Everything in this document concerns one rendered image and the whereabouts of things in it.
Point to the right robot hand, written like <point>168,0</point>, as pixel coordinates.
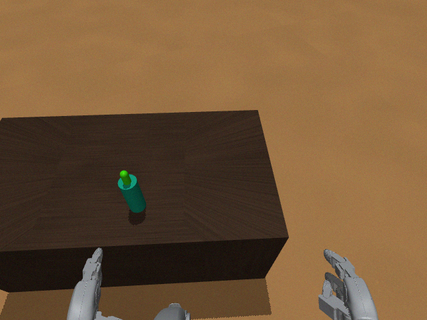
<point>353,300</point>

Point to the bottle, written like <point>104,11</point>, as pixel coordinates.
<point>131,191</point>

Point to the left robot hand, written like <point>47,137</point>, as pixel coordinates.
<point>84,304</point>

